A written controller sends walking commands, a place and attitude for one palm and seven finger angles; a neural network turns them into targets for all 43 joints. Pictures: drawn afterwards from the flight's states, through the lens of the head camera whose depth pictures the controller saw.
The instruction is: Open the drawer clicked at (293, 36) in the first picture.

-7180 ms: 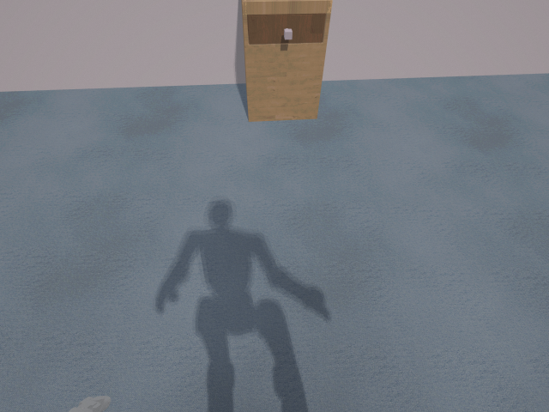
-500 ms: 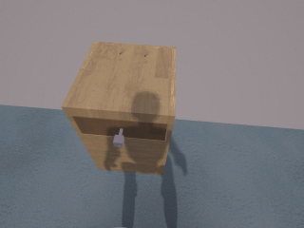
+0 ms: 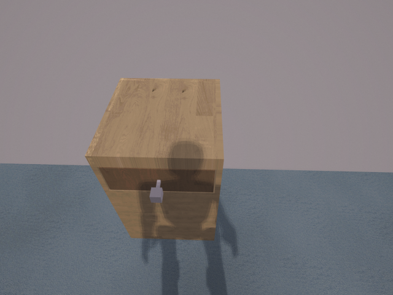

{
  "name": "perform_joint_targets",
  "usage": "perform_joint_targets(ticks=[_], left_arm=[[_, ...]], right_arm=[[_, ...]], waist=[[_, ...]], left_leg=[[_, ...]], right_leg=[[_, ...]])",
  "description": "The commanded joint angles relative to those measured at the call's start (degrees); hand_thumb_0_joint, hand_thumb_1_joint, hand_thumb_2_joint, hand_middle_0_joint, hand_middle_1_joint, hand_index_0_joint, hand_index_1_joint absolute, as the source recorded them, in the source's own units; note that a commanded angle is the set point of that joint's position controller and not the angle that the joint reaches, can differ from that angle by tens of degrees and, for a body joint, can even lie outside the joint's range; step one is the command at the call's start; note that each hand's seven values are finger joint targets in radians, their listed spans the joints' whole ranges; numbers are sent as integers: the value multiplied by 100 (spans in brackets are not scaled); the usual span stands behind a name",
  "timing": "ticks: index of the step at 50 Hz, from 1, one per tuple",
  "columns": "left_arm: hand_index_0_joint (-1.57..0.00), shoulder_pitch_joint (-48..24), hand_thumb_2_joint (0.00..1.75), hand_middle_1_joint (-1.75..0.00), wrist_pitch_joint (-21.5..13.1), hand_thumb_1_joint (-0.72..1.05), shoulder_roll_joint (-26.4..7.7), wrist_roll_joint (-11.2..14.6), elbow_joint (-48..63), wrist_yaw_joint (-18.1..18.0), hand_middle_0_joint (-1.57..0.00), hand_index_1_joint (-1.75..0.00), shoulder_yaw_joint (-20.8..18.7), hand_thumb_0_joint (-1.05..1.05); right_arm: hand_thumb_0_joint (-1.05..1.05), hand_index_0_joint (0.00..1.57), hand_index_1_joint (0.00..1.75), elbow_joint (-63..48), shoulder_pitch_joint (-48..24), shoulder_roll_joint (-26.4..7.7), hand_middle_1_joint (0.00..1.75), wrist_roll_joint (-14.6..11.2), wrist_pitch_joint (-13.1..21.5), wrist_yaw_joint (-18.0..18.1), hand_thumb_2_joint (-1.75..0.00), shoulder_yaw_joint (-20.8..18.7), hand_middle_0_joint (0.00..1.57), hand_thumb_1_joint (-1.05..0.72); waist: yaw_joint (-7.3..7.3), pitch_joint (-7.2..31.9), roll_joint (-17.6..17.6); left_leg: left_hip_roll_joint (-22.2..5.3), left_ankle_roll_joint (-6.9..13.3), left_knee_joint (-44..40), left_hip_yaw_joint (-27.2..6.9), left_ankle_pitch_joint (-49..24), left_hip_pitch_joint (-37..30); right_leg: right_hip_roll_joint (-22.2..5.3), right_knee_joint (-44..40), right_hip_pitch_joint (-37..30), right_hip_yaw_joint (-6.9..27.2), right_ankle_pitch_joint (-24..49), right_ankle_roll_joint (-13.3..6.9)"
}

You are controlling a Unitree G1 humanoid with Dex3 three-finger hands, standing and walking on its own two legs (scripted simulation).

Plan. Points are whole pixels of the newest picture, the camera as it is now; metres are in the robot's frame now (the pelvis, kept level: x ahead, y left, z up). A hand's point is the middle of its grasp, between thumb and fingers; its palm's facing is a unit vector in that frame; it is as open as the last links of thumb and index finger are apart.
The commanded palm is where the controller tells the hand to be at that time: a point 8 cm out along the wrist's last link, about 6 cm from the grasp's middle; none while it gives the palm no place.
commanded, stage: come to a stop and stand still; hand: left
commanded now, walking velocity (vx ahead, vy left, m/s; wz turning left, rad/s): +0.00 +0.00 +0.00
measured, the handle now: (157, 190) +0.48 +0.17 -0.23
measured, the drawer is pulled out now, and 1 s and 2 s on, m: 0.00 0.00 0.00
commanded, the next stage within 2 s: look again from close up in 0.40 s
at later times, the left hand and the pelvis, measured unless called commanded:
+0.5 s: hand out of the picture -0.02 +0.12 -0.17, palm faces +0.03 -0.98 -0.17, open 7.4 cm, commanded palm none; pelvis +0.01 -0.03 +0.00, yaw +0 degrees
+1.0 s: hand out of the picture +0.00 +0.18 -0.18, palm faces +0.02 -0.98 -0.19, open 7.4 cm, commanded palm none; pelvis -0.01 +0.01 -0.01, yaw +1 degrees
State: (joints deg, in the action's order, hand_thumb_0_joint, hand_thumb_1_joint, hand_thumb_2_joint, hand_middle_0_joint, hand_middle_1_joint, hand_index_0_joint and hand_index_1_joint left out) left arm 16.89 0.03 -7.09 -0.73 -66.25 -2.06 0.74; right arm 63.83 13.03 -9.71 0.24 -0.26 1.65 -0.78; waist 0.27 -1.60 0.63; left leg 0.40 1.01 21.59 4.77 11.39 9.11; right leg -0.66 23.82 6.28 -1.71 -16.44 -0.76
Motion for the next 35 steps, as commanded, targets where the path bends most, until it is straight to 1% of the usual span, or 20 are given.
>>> perform_joint_targets(ticks=[1, 6, 8, 10, 11, 14, 16, 18, 20, 24, 25, 26, 27, 28, 29, 30, 31, 32, 33, 35], left_arm=[[-20, 252, 90, -30, -69, 90, -621, 31, 169, -48, -20, -30, -114, 0], [-20, 339, 90, -30, -75, 90, -567, 50, 138, -48, -20, -30, -110, 0], [-20, 373, 90, -30, -85, 90, -513, 60, 127, -48, -20, -30, -113, 0], [-20, 424, 90, -30, -96, 90, -489, 66, 123, -49, -20, -30, -109, 0], [-20, 414, 90, -30, -94, 90, -488, 62, 130, -52, -20, -30, -113, 0], [-20, 460, 90, -30, -108, 90, -437, 68, 126, -54, -20, -30, -116, 0], [-20, 480, 90, -30, -102, 90, -413, 68, 112, -60, -20, -30, -120, 0], [-20, 494, 90, -30, -110, 90, -392, 67, 116, -62, -20, -30, -117, 0], [-20, 534, 90, -30, -126, 90, -377, 63, 98, -66, -20, -30, -117, 0], [-20, 580, 90, -30, -133, 90, -345, 62, 94, -74, -20, -30, -122, 0], [-20, 929, 90, -30, -359, 90, -613, -83, 73, -257, -20, -30, -125, 0], [-20, 888, 90, -30, -429, 90, -916, -65, 181, -246, -20, -30, -181, 0], [-20, 915, 90, -30, -436, 90, -737, -34, 341, -227, -20, -30, -147, 0], [-20, 748, 90, -30, -418, 90, -659, 3, 459, -190, -20, -30, -115, 0], [-20, 724, 90, -30, -399, 90, -665, 18, 521, -169, -20, -30, -114, 0], [-20, 640, 90, -30, -359, 90, -640, 31, 569, -153, -20, -30, -108, 0], [-20, 585, 90, -30, -317, 90, -581, 11, 605, -146, -20, -30, -95, 0], [-20, 597, 90, -30, -297, 90, -551, 19, 622, -133, -20, -30, -81, 0], [-20, 630, 90, -30, -274, 90, -578, 19, 620, -115, -20, -30, -82, 0], [-20, 614, 90, -30, -222, 90, -620, 10, 652, -98, -20, -30, -79, 0]], right_arm=[[0, 20, 30, 4, 397, -370, 30, 8, 61, 16, -90, 7, 20, -90], [0, 20, 30, 118, 596, -267, 30, 18, 45, 31, -90, 33, 20, -90], [0, 20, 30, 152, 678, -229, 30, 27, 61, 45, -90, 40, 20, -90], [0, 20, 30, 183, 739, -215, 30, 23, 73, 52, -90, 45, 20, -90], [0, 20, 30, 191, 789, -205, 30, 20, 64, 51, -90, 39, 20, -90], [0, 20, 30, 223, 870, -155, 30, 27, 81, 63, -90, 44, 20, -90], [0, 20, 30, 243, 915, -121, 30, 23, 70, 67, -90, 44, 20, -90], [0, 20, 30, 242, 948, -110, 30, 26, 79, 69, -90, 47, 20, -90], [0, 20, 30, 240, 969, -94, 30, 23, 90, 78, -90, 45, 20, -90], [0, 20, 30, 245, 962, -77, 30, 23, 87, 90, -90, 50, 20, -90], [0, 20, 30, -226, 200, -291, 30, -1, 225, -11, -90, 52, 20, -90], [0, 20, 30, -506, 331, -127, 30, -14, 174, -38, -90, 84, 20, -90], [0, 20, 30, -516, 779, 34, 30, 42, 174, -23, -90, 89, 20, -90], [0, 20, 30, -516, 875, -31, 30, 51, 175, -13, -90, 68, 20, -90], [0, 20, 30, -477, 857, -59, 30, 36, 163, 1, -90, 65, 20, -90], [0, 20, 30, -460, 859, -89, 30, 30, 143, 12, -90, 65, 20, -90], [0, 20, 30, -465, 865, -100, 30, 44, 140, 10, -90, 68, 20, -90], [0, 20, 30, -456, 837, -156, 30, 52, 130, 17, -90, 80, 20, -90], [0, 20, 30, -471, 777, -204, 30, 48, 119, 18, -90, 84, 20, -90], [0, 20, 30, -542, 698, -290, 30, 45, 98, 9, -90, 82, 20, -90]], waist=[[0, -385, -182], [-17, -485, -98], [-11, -408, 4], [-30, -391, -71], [-19, -410, -89], [-17, -335, -69], [-22, -395, -142], [-17, -399, -181], [-9, -328, -156], [-11, -365, -136], [-274, -601, -365], [43, -283, -637], [111, 415, -1009], [169, 836, -905], [151, 825, -721], [169, 534, -650], [168, 248, -250], [128, -19, -29], [83, -169, 103], [49, -330, -6]], left_leg=[[-593, 17, -384, -646, -314, -185], [-574, -9, -382, -629, -156, -84], [-581, -10, -359, -633, -303, -110], [-594, -12, -332, -630, -380, -107], [-599, -19, -318, -622, -314, -72], [-612, -22, -294, -599, -465, -104], [-618, -23, -281, -601, -369, -70], [-621, -24, -266, -599, -478, -77], [-629, -28, -224, -583, -620, -114], [-640, -32, -175, -574, -682, -129], [-571, -188, 1320, -289, -454, 780], [-405, -157, 1177, -266, 332, 886], [-321, -15, 1221, -307, 598, 842], [-248, 35, 1169, -326, 457, 699], [-258, 27, 1024, -319, 212, 506], [-317, 32, 891, -387, -25, 401], [-413, 37, 778, -431, -389, 271], [-492, 46, 754, -516, -703, 282], [-526, 30, 720, -540, -788, 314], [-536, 34, 611, -605, -680, 420]], right_leg=[[-595, -755, 654, 618, 499, -97], [-572, -861, 696, 654, 228, -128], [-560, -820, 636, 646, 416, -140], [-553, -795, 596, 636, 525, -141], [-535, -808, 597, 634, 452, -144], [-533, -771, 551, 621, 630, -158], [-515, -781, 594, 617, 512, -164], [-509, -746, 596, 612, 627, -164], [-518, -728, 525, 614, 841, -170], [-505, -693, 536, 591, 991, -174], [-938, -570, 539, 996, 3976, 190], [-1243, -281, -46, 897, 5717, 92], [-1261, 60, -560, 865, 5999, -23], [-1141, 280, -806, 694, 5984, -236], [-1051, 300, -640, 679, 5472, -328], [-942, 204, -248, 638, 4479, -354], [-803, 151, 179, 614, 3603, -353], [-662, 75, 430, 611, 2940, -327], [-600, -11, 551, 607, 2424, -308], [-529, -125, 637, 594, 1622, -294]])
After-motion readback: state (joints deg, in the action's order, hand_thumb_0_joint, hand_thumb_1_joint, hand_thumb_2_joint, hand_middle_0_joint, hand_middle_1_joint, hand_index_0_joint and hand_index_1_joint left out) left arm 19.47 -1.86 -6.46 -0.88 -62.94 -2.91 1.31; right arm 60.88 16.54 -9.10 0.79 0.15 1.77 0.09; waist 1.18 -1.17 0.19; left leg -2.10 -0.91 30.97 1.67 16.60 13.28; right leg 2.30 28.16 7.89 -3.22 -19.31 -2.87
